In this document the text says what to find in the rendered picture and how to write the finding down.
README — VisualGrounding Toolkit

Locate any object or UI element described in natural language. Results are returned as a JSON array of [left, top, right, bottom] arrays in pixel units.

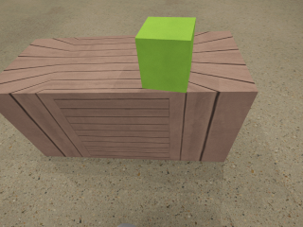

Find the pedestal
[[0, 30, 258, 162]]

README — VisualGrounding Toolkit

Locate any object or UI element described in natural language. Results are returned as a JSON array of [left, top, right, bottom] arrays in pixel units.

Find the carton
[[134, 16, 196, 93]]

